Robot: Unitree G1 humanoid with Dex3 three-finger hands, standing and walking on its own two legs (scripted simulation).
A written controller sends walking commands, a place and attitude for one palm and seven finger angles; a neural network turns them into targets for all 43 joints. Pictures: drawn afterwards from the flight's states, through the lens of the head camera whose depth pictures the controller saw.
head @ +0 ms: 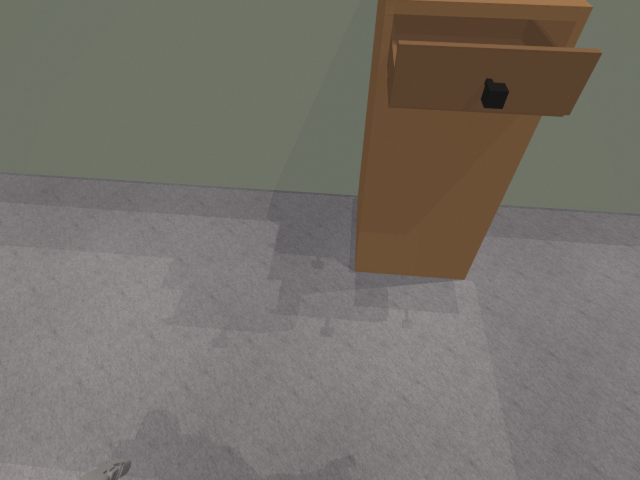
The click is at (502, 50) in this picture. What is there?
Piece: drawer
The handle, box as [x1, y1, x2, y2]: [481, 78, 508, 108]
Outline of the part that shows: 486,78 485,87 481,97 483,106 502,108 508,92 505,84 494,83 491,79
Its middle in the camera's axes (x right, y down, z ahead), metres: +0.34 -0.30 +0.77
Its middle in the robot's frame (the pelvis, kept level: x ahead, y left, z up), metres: +0.81 -0.30 +0.11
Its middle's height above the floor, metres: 0.88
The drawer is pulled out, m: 0.16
